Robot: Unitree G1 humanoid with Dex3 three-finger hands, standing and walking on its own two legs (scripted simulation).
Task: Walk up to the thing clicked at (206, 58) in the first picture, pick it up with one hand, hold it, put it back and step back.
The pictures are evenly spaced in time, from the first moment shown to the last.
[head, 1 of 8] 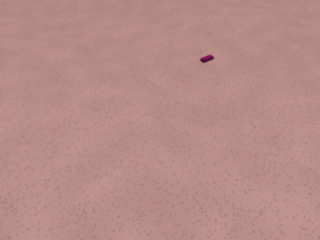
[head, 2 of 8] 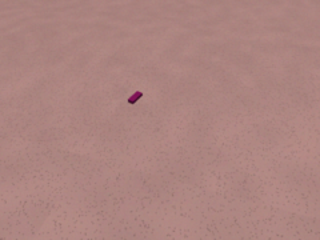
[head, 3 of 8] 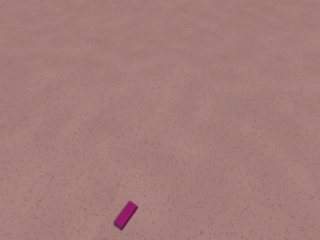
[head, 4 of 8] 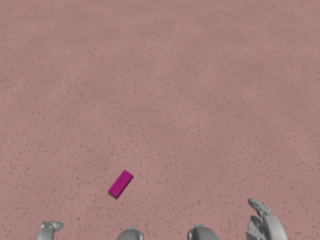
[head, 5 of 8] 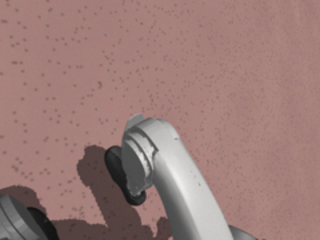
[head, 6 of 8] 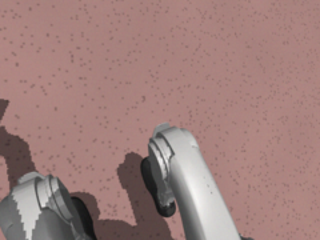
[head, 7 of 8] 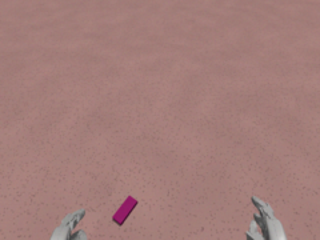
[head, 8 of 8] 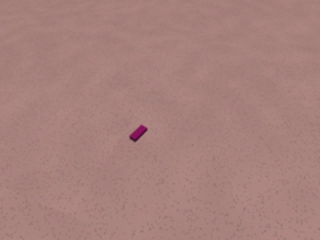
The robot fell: no
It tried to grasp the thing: yes
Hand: left
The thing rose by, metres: 0.68
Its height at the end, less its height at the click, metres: +0.00
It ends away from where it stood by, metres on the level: 0.01
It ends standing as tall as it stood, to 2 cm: yes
